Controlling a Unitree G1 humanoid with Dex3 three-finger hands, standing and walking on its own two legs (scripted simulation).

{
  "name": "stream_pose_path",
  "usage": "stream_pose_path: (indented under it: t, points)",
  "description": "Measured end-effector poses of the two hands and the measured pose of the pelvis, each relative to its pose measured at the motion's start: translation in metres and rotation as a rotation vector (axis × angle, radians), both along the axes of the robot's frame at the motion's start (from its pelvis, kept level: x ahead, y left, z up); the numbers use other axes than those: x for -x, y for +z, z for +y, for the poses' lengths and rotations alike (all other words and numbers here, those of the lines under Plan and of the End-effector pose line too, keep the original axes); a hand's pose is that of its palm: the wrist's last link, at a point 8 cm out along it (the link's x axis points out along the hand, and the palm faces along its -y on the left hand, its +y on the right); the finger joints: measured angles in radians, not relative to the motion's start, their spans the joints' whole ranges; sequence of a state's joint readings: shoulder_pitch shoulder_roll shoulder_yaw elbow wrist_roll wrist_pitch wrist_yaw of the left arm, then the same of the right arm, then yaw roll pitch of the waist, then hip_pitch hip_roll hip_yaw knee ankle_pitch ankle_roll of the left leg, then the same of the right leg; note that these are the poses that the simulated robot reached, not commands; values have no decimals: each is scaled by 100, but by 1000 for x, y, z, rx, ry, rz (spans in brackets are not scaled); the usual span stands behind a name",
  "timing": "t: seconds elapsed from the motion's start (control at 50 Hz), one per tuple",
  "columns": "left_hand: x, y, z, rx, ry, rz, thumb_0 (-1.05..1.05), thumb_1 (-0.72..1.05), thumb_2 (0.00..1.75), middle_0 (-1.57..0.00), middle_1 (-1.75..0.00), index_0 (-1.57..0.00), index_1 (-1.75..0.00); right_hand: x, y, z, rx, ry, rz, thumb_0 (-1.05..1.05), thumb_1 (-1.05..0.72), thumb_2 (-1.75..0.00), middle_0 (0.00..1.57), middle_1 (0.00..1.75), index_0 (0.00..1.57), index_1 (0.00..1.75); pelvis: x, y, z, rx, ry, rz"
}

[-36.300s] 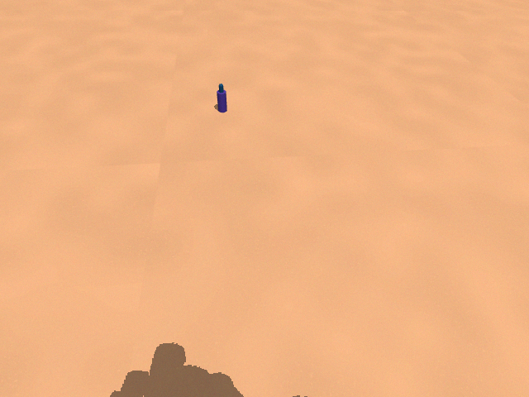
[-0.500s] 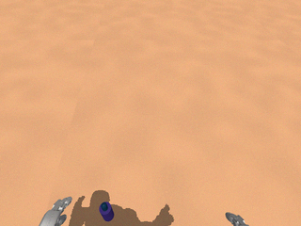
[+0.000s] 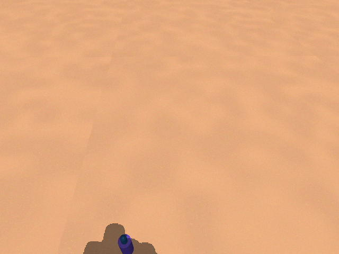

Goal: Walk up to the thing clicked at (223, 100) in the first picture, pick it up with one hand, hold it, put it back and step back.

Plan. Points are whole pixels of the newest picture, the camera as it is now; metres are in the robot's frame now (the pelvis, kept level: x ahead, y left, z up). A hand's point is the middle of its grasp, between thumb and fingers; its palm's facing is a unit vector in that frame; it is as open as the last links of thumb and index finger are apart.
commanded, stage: stand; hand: left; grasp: from the side
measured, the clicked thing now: (125, 243) +0.35 +0.21 -0.67
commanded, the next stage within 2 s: step back in 1.64 s
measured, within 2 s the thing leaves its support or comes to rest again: neither
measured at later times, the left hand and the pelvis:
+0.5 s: hand out of the picture +0.05 +0.25 -0.16, palm faces -0.01 -0.94 -0.35, open 7.4 cm; pelvis +0.00 +0.00 +0.00, yaw +0 degrees
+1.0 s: hand out of the picture +0.09 +0.24 -0.15, palm faces -0.01 -0.94 -0.34, open 7.4 cm; pelvis +0.01 +0.00 +0.01, yaw +0 degrees
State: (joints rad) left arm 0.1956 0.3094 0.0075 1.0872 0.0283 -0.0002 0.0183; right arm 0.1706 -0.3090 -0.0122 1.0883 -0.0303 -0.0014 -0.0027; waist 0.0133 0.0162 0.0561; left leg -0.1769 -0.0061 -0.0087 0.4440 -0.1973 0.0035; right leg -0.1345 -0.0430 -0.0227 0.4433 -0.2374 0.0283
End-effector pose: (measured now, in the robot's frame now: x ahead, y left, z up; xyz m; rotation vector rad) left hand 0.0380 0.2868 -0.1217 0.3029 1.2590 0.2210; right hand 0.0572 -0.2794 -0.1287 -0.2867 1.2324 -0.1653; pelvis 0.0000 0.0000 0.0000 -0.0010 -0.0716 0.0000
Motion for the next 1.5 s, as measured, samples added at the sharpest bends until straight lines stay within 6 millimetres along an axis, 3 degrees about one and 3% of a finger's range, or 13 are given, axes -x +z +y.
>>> stream_pose_path:
  t: [0.5, 1.04, 1.5]
  points:
    - [-5, 4, 3, -4, 2, 30, 1, 90, 89, -21, -30, -20, -30, 5, 4, -12, 15, -18, 41, 0, -91, -90, 20, 30, 20, 30, 1, 5, -2, 1, 1, 7]
    - [-45, 9, -2, 4, -15, -32, 1, 90, 89, -21, -30, -20, -30, -22, 11, -18, 26, -12, 0, 0, -91, -90, 20, 30, 20, 30, -13, 7, -5, 1, -3, 13]
    - [-39, 7, 2, 4, -9, 11, 1, 90, 89, -21, -30, -20, -30, -20, 10, -18, 26, -15, 32, 0, -91, -90, 20, 30, 20, 30, -20, 7, -4, -1, -3, 26]
